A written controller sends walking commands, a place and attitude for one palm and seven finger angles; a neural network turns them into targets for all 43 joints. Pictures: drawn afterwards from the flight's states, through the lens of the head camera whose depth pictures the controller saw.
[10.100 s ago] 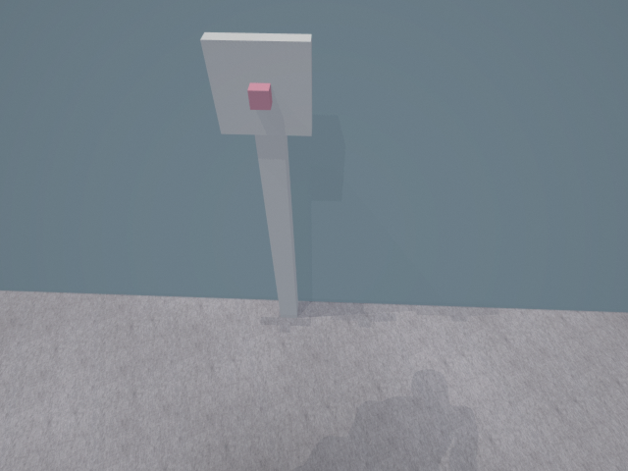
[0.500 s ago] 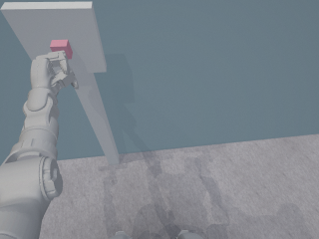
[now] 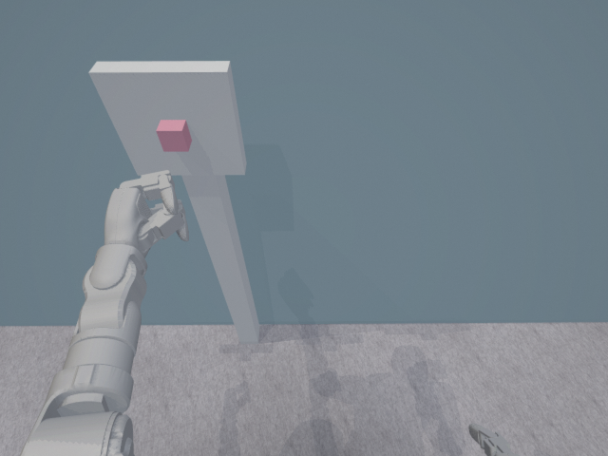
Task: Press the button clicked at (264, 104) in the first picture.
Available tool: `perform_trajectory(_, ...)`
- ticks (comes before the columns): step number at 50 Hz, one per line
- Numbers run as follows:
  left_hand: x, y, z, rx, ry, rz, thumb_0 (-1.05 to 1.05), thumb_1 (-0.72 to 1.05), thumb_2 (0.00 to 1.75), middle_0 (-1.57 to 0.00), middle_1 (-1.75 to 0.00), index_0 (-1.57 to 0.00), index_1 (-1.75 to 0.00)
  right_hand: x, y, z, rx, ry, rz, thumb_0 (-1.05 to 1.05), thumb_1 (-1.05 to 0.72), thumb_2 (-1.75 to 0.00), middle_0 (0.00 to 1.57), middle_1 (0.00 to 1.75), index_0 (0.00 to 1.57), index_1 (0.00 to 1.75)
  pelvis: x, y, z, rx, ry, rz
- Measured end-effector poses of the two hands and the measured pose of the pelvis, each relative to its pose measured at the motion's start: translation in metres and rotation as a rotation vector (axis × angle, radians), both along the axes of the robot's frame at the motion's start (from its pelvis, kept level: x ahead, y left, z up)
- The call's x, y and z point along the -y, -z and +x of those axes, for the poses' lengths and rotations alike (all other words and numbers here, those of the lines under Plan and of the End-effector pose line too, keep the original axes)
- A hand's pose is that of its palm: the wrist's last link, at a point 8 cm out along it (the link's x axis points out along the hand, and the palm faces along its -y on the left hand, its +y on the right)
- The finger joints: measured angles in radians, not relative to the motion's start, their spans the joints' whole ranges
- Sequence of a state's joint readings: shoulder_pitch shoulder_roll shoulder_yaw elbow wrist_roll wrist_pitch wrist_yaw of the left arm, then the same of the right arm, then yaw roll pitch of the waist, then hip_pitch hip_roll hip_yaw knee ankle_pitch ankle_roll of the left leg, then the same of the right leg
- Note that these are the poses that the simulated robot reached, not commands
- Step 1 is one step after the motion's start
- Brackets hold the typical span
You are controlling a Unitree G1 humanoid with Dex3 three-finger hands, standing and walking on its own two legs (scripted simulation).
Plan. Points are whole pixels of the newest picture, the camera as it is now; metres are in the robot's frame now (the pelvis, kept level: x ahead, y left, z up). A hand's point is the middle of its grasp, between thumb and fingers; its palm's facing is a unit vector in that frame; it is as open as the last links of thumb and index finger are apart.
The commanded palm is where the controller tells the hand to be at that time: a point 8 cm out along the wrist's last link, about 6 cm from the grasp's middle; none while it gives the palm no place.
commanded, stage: pull the fist back off the button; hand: left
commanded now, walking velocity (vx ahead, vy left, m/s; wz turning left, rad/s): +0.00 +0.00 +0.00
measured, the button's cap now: (175, 134) +0.52 +0.21 +0.14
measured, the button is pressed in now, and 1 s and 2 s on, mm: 0 0 0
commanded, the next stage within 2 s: draw the hand back to the body in 0.14 s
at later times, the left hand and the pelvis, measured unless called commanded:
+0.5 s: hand (165, 233) +0.35 +0.18 +0.13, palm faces +0.05 -1.00 -0.02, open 3.1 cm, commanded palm +0.31 +0.24 +0.13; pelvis -0.01 -0.01 +0.01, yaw -1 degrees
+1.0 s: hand (92, 303) +0.25 +0.22 +0.15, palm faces +0.29 -0.92 -0.25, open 3.1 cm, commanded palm +0.20 +0.26 +0.17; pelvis -0.01 +0.00 +0.02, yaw +0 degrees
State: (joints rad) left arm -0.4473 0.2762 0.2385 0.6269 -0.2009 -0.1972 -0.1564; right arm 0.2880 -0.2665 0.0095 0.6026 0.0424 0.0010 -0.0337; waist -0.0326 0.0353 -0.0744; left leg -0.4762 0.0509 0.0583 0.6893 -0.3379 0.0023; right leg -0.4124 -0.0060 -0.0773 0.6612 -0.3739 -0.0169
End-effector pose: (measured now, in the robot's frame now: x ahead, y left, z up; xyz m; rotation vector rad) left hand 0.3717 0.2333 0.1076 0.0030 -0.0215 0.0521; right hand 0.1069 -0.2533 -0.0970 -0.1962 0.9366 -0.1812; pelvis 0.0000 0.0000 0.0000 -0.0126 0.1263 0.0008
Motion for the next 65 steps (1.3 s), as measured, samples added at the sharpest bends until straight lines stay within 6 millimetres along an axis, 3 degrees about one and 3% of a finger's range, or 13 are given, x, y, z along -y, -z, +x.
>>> perform_trajectory(9,0.006,-0.002,-0.014,-0.013,0.002,0.011,0.01,0.9,0.9,-1.3,-1.5,-1.3,-1.5,-0.003,-0.005,0.017,0.057,-0.037,-0.002,0.01,-0.91,-0.9,0.2,0.3,0.2,0.3,0.004,-0.001,-0.006,0.025,-0.017,0.003)
perform_trajectory(19,0.01,-0.009,-0.016,-0.004,0.007,0.015,0.01,0.9,0.9,-1.3,-1.5,-1.3,-1.5,-0.002,-0.001,-0.005,0.041,-0.009,0.019,0.01,-0.91,-0.9,0.2,0.3,0.2,0.3,0.006,-0.003,-0.011,0.036,0.001,0.009)
perform_trajectory(24,0.001,-0.017,-0.039,0.025,0.002,0.016,0.01,0.9,0.9,-1.3,-1.5,-1.3,-1.5,-0.001,-0.003,-0.014,0.045,0.014,0.027,0.01,-0.91,-0.9,0.2,0.3,0.2,0.3,0.006,-0.006,-0.01,0.058,0.015,0.012)
perform_trajectory(28,-0.007,-0.02,-0.06,0.018,-0.007,0.019,0.01,0.9,0.9,-1.3,-1.5,-1.3,-1.5,0.0,-0.007,-0.009,0.069,0.008,0.021,0.01,-0.91,-0.9,0.2,0.3,0.2,0.3,0.005,-0.008,-0.011,0.079,0.011,0.012)
perform_trajectory(38,-0.022,-0.033,-0.105,0.02,-0.019,0.015,0.01,0.9,0.9,-1.3,-1.5,-1.3,-1.5,-0.013,-0.033,0.039,0.245,-0.064,0.008,0.01,-0.91,-0.9,0.2,0.3,0.2,0.3,0.003,-0.012,-0.015,0.123,-0.006,0.01)
perform_trajectory(46,-0.027,-0.047,-0.145,0.047,-0.189,0.232,0.01,0.9,0.9,-1.3,-1.5,-1.3,-1.5,-0.032,-0.052,0.067,0.302,-0.133,-0.001,0.01,-0.91,-0.9,0.2,0.3,0.2,0.3,-0.001,-0.022,-0.014,0.17,0.001,0.008)
perform_trajectory(56,-0.038,-0.063,-0.178,0.076,-0.274,0.313,0.01,0.89,0.9,-1.3,-1.5,-1.3,-1.5,-0.047,-0.045,0.07,0.239,-0.165,0.015,0.01,-0.91,-0.9,0.2,0.3,0.2,0.3,-0.007,-0.026,-0.004,0.203,0.002,0.009)
perform_trajectory(65,-0.045,-0.075,-0.203,0.088,-0.303,0.375,0.01,0.89,0.9,-1.31,-1.5,-1.31,-1.5,-0.049,-0.041,0.068,0.22,-0.154,0.025,0.01,-0.91,-0.9,0.2,0.3,0.2,0.3,-0.01,-0.025,0.003,0.208,0.003,0.008)
